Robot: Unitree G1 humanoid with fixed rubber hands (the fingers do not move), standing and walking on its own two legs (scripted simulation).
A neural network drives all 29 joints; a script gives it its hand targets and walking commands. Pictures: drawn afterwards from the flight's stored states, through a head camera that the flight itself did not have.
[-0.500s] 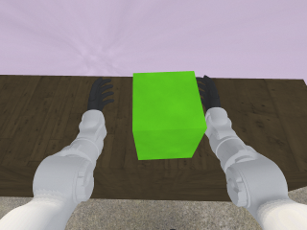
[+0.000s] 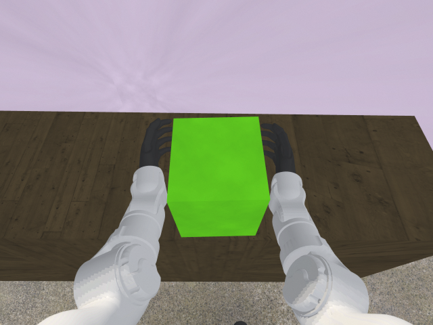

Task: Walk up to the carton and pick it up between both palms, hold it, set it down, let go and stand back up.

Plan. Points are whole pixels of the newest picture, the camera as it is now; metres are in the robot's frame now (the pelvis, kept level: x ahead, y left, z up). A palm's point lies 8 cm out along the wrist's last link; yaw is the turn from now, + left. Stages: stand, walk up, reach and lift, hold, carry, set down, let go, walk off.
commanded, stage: reach and lift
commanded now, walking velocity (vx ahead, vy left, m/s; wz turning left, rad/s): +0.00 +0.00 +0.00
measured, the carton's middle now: (217, 181) +0.40 +0.00 -0.02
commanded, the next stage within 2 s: none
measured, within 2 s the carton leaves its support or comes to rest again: leaves its support in 1.92 s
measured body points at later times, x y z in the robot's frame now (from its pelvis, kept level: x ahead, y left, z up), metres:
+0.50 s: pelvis +0.01 +0.00 +0.01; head +0.10 +0.02 +0.45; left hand +0.43 +0.14 +0.03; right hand +0.42 -0.12 +0.03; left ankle -0.01 +0.12 -0.74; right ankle +0.02 -0.10 -0.74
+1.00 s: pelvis +0.01 +0.00 +0.01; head +0.10 +0.02 +0.45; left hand +0.43 +0.14 +0.03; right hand +0.42 -0.12 +0.03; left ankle -0.01 +0.12 -0.74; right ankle +0.02 -0.10 -0.74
